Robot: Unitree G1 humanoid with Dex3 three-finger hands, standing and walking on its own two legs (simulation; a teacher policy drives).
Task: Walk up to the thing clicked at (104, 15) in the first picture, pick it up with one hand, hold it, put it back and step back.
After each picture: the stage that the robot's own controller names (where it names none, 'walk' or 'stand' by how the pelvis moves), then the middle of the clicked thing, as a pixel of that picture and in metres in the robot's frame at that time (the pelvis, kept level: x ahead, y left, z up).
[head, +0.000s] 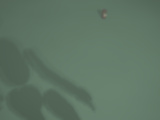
stand; (104, 14) +1.90 -0.25 -0.72
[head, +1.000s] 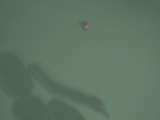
walk; (85, 25) +1.78 +0.12 -0.70
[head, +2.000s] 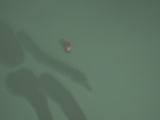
walk; (67, 47) +1.20 +0.25 -0.71
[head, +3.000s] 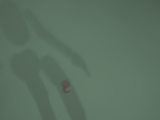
walk; (65, 86) +0.72 +0.21 -0.71
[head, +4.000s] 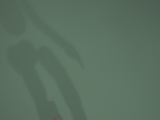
stand; out of the picture +0.40 +0.20 -0.70
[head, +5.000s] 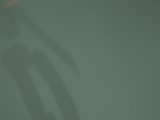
stand; out of the picture +0.35 +0.21 -0.72
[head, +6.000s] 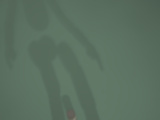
stand; (71, 116) +0.44 +0.19 -0.72
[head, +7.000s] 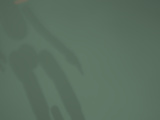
stand; out of the picture +0.41 +0.20 -0.72
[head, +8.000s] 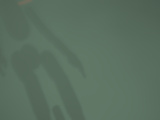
stand; out of the picture +0.42 +0.19 -0.73
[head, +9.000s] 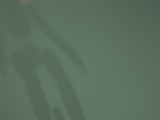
stand; out of the picture +0.40 +0.19 -0.73
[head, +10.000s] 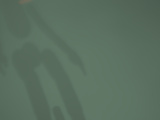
stand; out of the picture +0.40 +0.19 -0.73
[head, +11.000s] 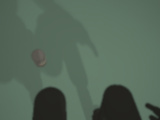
go down; (39, 58) +0.49 +0.20 -0.40
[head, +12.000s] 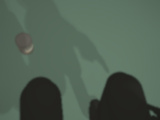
go down; (25, 44) +0.49 +0.23 -0.30
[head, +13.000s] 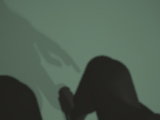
close in; out of the picture +0.48 +0.28 -0.23
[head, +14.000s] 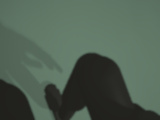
close; out of the picture +0.47 +0.29 -0.23
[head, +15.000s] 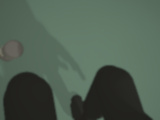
lift; (10, 51) +0.44 +0.21 -0.26
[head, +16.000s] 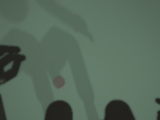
lift; (59, 82) +0.43 +0.14 -0.48
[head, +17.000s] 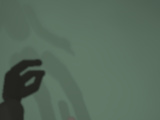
go down; out of the picture +0.40 +0.12 -0.66
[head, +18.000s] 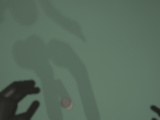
stand; (67, 103) +0.40 +0.14 -0.58
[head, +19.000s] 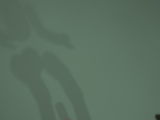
stand; out of the picture +0.39 +0.13 -0.65
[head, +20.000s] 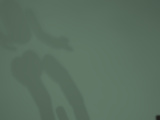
hold; out of the picture +0.39 +0.12 -0.66
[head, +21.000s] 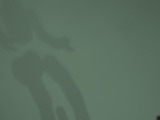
stand; out of the picture +0.39 +0.13 -0.66
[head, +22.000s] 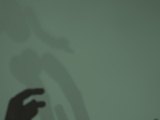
hold; out of the picture +0.39 +0.13 -0.66
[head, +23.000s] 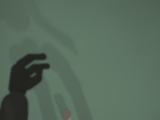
close; (66, 115) +0.40 +0.14 -0.66
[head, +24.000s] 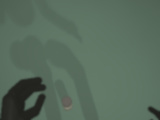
hold; (67, 103) +0.41 +0.13 -0.59
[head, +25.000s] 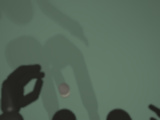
close; (64, 90) +0.43 +0.14 -0.52
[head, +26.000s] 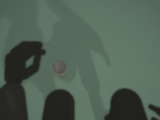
close; (60, 69) +0.45 +0.15 -0.40
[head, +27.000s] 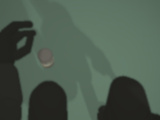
hold; (46, 58) +0.47 +0.16 -0.31
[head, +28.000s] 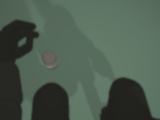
close; (50, 60) +0.47 +0.15 -0.33
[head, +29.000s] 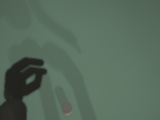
close; (67, 109) +0.41 +0.13 -0.62
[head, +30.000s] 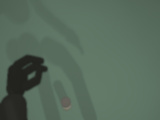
close; (66, 103) +0.41 +0.14 -0.61
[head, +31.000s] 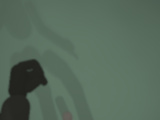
crouch; (67, 118) +0.41 +0.13 -0.64
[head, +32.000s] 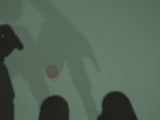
crouch; (52, 73) +0.45 +0.15 -0.44
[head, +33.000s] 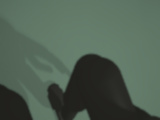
lower; out of the picture +0.45 +0.23 -0.24
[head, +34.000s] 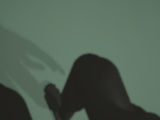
lower; out of the picture +0.45 +0.24 -0.23
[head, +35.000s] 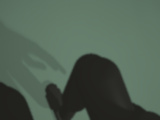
lower; out of the picture +0.45 +0.24 -0.23
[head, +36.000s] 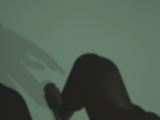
lower; out of the picture +0.45 +0.24 -0.24
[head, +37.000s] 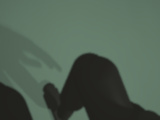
loosen; out of the picture +0.45 +0.24 -0.24
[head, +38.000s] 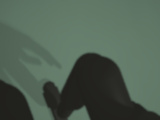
rise; out of the picture +0.39 +0.19 -0.25
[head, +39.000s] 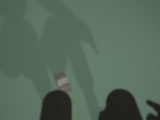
walk; (62, 83) +0.38 +0.12 -0.46
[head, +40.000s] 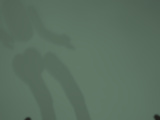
stand; out of the picture +0.30 +0.09 -0.69
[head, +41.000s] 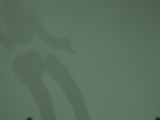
stand; out of the picture +0.32 +0.11 -0.69
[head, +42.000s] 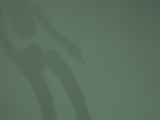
stand; out of the picture +0.32 +0.11 -0.71
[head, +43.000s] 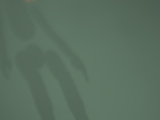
stand; out of the picture +0.32 +0.11 -0.75
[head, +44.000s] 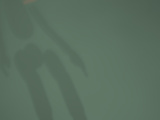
stand; out of the picture +0.29 +0.12 -0.75
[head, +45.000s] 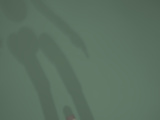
walk; out of the picture +0.32 +0.11 -0.74
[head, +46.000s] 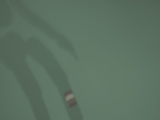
walk; (70, 98) +0.51 +0.09 -0.73
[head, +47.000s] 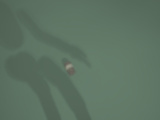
walk; (69, 68) +0.81 +0.20 -0.72
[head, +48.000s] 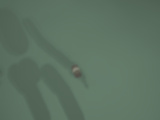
stand; (76, 71) +0.91 +0.10 -0.74
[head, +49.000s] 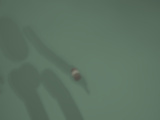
stand; (75, 74) +0.93 +0.12 -0.75
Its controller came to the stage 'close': yes
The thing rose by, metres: 0.01
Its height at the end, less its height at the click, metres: -0.02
